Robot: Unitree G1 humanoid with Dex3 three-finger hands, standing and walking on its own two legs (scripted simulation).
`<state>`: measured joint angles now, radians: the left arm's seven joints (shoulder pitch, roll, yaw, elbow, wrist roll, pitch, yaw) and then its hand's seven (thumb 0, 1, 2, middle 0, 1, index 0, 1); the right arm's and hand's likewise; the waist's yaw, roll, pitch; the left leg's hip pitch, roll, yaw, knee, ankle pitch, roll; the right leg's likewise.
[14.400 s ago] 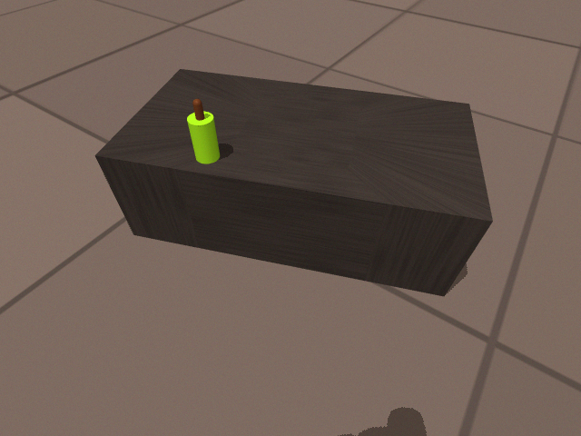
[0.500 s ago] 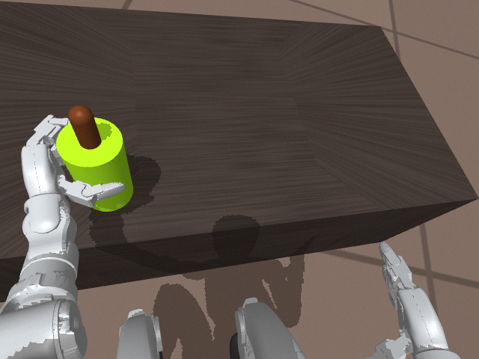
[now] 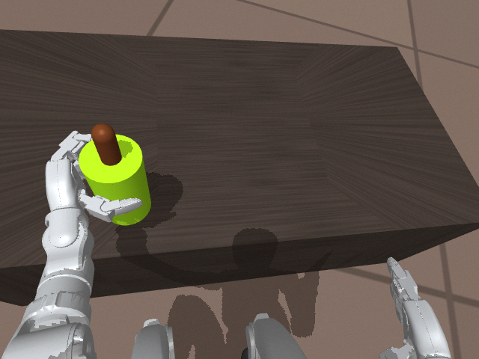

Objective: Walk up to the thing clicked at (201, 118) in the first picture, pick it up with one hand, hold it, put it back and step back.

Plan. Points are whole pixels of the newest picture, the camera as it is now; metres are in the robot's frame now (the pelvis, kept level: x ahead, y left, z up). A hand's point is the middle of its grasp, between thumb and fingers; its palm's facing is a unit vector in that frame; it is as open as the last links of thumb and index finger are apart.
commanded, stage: lift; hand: left
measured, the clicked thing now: (116, 173) +0.44 +0.16 +0.01
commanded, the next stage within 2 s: hold in 0.98 s
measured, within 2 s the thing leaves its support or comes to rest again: neither
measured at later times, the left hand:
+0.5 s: hand (93, 194) +0.37 +0.17 +0.07, palm faces +0.12 -0.99 -0.02, open 11.9 cm
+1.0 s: hand (84, 198) +0.35 +0.17 +0.11, palm faces +0.12 -0.99 -0.02, open 11.9 cm
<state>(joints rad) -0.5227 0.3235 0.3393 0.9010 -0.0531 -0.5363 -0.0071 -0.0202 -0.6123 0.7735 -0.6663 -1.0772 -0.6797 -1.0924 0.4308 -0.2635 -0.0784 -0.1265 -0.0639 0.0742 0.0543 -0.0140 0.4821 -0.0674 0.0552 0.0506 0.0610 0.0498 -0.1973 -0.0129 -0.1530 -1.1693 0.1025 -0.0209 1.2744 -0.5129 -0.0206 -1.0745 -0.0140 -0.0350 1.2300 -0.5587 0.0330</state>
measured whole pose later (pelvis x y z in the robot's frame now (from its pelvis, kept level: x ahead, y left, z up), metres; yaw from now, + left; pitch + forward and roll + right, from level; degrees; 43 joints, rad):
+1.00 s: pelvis +0.02 +0.00 +0.06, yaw +1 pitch +12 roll +0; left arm -0.10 0.18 0.14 0.36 -0.14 -0.34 -0.02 -0.02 -0.61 0.79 -0.64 -1.10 -0.66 -1.12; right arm 0.42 -0.23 -0.08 0.09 0.00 0.13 -0.02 -0.01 0.51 -0.06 0.05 0.05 0.06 0.05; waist -0.04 0.00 -0.10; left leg -0.73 0.07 0.04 0.96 -0.43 -0.02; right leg -0.68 -0.04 0.00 0.96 -0.48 0.04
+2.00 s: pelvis +0.02 +0.00 +0.07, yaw +1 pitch +8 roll +0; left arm -0.03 0.17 0.14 0.23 -0.15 -0.24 -0.01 -0.02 -0.61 0.78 -0.66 -1.08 -0.67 -1.10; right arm 0.38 -0.23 -0.09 0.22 0.02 0.08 -0.04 -0.01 0.50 -0.06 0.05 0.05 0.06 0.05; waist -0.02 0.00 -0.08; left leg -0.61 0.07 0.04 0.87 -0.39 -0.02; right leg -0.55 -0.04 -0.01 0.86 -0.45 0.04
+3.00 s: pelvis +0.02 +0.00 +0.08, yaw +1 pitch +7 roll +0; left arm 0.00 0.17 0.14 0.24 -0.15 -0.27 -0.01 -0.02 -0.61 0.77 -0.67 -1.08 -0.68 -1.09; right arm 0.34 -0.22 -0.10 0.29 0.01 0.05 -0.03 -0.01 0.49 -0.07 0.05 0.05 0.06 0.05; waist -0.02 0.00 -0.07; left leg -0.59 0.06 0.03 0.84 -0.38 -0.02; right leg -0.53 -0.05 -0.01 0.84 -0.44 0.04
